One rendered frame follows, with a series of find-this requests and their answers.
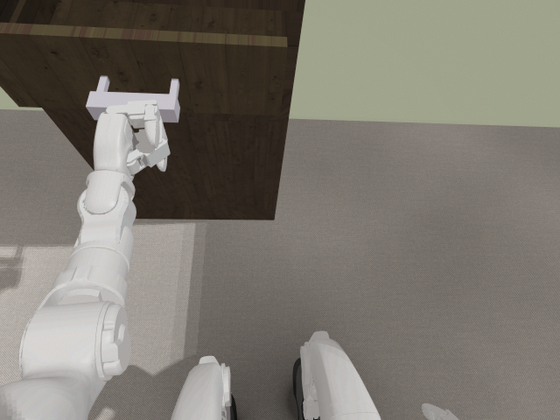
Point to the robot left thigh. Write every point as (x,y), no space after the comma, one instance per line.
(206,391)

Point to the left robot hand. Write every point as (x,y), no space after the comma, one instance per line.
(114,138)

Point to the handle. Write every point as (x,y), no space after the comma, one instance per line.
(168,104)

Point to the left robot forearm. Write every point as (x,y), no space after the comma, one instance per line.
(100,261)

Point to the robot thigh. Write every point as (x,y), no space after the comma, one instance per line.
(206,391)
(341,392)

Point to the drawer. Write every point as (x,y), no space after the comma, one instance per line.
(227,60)

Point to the robot right thigh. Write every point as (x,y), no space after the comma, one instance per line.
(341,392)

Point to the cabinet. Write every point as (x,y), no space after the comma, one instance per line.
(221,166)

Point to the robot left upper arm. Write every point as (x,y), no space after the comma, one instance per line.
(70,351)

